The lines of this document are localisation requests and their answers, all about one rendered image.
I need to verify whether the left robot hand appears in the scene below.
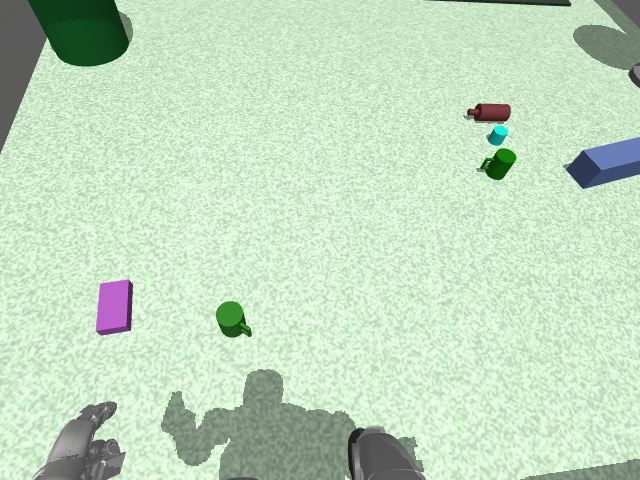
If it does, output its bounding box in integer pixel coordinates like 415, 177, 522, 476
46, 402, 126, 480

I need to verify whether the right robot foot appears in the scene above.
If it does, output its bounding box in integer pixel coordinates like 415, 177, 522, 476
348, 428, 365, 480

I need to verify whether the left robot arm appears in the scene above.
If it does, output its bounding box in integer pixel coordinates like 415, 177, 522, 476
32, 459, 87, 480

